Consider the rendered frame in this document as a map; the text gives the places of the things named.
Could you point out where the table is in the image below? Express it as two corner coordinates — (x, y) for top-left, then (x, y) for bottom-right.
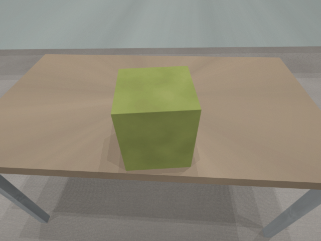
(0, 54), (321, 237)

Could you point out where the carton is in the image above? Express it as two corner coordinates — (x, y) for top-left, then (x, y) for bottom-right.
(111, 66), (202, 171)

